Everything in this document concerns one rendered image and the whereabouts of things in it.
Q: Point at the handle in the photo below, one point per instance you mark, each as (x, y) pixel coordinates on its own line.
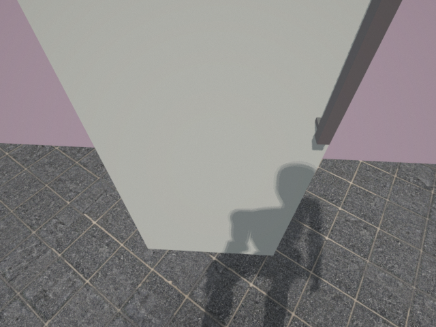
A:
(371, 33)

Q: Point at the fridge door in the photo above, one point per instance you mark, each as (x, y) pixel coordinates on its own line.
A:
(202, 111)

